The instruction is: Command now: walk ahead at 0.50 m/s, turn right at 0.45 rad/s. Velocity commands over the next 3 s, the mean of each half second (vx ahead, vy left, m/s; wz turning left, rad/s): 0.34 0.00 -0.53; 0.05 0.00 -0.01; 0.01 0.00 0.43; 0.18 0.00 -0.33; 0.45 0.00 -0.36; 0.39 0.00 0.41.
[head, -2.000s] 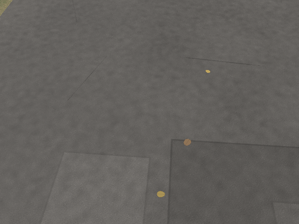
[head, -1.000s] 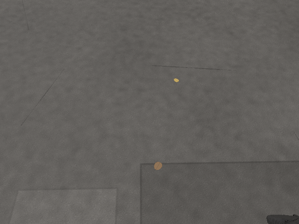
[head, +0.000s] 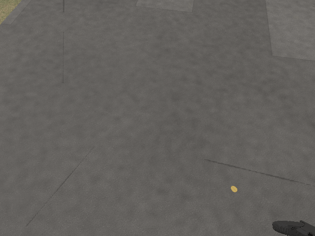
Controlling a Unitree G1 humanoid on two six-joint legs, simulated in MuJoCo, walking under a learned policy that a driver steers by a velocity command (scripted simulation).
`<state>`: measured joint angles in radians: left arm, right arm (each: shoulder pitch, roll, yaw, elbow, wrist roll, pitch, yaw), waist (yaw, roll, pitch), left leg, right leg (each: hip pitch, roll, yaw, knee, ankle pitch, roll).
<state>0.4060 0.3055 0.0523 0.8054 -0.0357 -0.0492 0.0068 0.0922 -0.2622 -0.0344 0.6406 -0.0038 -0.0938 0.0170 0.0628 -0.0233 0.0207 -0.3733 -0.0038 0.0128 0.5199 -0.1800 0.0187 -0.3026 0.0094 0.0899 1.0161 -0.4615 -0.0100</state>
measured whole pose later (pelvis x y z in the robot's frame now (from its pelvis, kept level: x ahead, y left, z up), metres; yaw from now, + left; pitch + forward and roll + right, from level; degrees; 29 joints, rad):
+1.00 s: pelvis +0.29 -0.05 +0.00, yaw -15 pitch +0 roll -1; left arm 0.14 0.26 0.05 0.69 0.02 0.02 0.02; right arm 0.23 -0.29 -0.05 0.73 0.00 0.01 -0.02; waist -0.01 0.00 0.04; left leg -0.33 0.01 -0.11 0.61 -0.29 -0.03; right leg -0.32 0.05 -0.03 0.56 -0.25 -0.03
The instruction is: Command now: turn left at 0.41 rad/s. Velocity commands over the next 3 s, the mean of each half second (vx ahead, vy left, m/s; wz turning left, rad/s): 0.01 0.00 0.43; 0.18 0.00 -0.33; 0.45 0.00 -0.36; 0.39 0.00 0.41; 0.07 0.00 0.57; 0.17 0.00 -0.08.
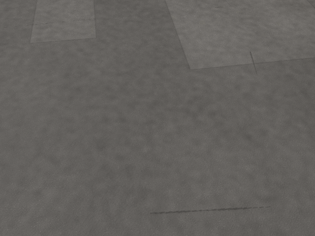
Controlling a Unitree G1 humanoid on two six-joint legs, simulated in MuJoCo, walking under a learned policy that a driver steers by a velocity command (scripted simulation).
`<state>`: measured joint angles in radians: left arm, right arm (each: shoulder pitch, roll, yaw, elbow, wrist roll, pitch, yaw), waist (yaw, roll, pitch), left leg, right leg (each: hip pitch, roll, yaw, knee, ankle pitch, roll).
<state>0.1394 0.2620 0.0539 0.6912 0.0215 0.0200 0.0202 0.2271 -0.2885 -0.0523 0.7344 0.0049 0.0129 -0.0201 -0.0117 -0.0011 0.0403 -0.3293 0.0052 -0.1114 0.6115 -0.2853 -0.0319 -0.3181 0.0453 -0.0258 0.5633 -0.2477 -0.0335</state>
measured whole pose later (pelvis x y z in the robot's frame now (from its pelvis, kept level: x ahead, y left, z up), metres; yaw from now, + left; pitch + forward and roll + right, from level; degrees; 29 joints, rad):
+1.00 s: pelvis +0.06 +0.02 +0.01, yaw +0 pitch +1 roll +1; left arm 0.33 0.28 0.06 0.81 -0.02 -0.04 -0.01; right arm 0.19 -0.33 -0.09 0.74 0.01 -0.06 0.02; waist 0.01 0.04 0.01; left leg -0.44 0.02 0.02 1.00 -0.40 0.01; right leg -0.15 0.02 0.00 0.46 -0.33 -0.06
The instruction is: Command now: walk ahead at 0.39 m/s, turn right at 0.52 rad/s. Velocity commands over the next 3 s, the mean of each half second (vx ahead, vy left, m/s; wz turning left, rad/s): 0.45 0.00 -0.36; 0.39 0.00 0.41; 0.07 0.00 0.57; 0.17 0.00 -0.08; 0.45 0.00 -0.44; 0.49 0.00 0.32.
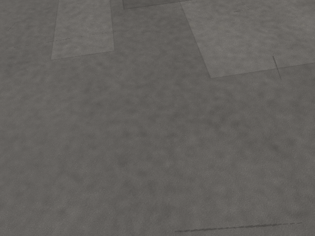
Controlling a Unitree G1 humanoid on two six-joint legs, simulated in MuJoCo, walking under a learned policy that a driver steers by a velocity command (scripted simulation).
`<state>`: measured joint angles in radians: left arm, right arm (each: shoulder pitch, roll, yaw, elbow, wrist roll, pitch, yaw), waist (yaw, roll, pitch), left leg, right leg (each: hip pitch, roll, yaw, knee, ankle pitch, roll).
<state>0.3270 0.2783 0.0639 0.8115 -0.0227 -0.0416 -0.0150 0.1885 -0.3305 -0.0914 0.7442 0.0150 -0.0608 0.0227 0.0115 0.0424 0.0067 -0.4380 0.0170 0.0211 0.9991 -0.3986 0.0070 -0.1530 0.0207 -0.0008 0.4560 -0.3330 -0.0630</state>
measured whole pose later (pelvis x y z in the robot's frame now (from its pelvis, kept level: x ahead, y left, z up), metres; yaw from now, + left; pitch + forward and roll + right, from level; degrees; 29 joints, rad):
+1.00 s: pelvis +0.49 -0.07 +0.00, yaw +6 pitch +1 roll +0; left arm 0.22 0.27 0.06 0.73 0.01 -0.06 0.01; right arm 0.19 -0.33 -0.08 0.66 0.02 0.02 -0.01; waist 0.02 0.04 0.06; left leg -0.61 0.04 -0.02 1.00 -0.30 -0.07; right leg -0.21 -0.02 -0.11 0.38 -0.19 -0.02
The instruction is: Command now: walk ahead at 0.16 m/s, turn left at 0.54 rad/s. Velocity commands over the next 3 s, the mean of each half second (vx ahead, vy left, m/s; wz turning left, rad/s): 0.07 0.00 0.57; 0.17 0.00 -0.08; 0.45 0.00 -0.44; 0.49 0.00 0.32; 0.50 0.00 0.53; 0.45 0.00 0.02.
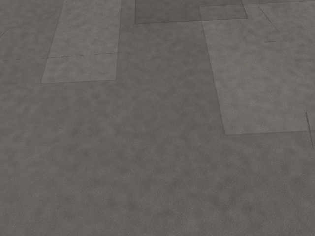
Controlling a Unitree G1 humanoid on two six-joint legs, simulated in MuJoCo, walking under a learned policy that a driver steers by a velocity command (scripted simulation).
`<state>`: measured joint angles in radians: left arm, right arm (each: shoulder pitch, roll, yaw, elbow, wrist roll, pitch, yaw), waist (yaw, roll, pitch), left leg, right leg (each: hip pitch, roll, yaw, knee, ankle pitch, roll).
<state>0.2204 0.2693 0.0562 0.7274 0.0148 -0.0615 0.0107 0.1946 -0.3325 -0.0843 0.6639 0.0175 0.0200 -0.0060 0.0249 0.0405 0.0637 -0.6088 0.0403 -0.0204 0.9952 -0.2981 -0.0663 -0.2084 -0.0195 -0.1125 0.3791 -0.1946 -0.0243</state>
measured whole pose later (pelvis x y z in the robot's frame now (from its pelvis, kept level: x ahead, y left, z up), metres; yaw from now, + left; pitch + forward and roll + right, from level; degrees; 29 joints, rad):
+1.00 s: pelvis +0.17 +0.01 -0.01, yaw +12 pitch +1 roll +1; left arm 0.26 0.30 0.05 0.68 -0.03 -0.01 0.01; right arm 0.30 -0.28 -0.07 0.74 0.00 -0.08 -0.01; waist -0.03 -0.04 -0.02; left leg -0.15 -0.02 0.02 0.42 -0.30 0.03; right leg -0.43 0.03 0.09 0.93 -0.43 -0.03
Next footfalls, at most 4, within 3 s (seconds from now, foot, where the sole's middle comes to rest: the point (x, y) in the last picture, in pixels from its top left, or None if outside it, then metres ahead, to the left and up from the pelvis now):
0.20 left None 0.16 0.13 -0.78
0.60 right None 0.21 -0.09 -0.78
1.30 right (205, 224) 0.49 -0.12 -0.78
1.86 left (157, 155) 0.82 0.08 -0.78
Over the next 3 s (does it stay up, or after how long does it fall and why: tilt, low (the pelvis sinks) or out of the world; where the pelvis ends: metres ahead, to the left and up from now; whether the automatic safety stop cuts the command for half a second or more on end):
stays up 1.22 0.17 0.00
